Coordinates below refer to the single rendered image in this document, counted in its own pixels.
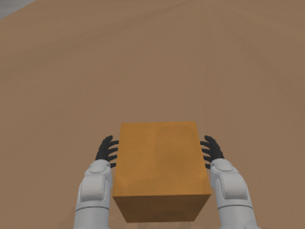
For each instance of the robot right forearm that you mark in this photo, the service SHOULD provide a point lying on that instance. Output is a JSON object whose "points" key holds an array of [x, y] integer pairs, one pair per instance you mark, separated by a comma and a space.
{"points": [[232, 196]]}

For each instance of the right robot hand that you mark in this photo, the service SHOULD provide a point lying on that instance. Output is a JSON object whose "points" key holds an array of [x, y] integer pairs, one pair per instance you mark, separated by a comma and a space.
{"points": [[214, 152]]}

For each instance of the robot left forearm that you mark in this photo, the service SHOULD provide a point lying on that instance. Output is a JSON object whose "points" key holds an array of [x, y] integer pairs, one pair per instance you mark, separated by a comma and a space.
{"points": [[94, 197]]}

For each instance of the carton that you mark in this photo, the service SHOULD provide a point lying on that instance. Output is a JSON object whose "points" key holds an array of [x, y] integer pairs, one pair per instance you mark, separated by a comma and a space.
{"points": [[160, 172]]}

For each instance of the left robot hand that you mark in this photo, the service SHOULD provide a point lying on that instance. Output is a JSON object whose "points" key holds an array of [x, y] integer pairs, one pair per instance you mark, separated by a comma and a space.
{"points": [[104, 151]]}

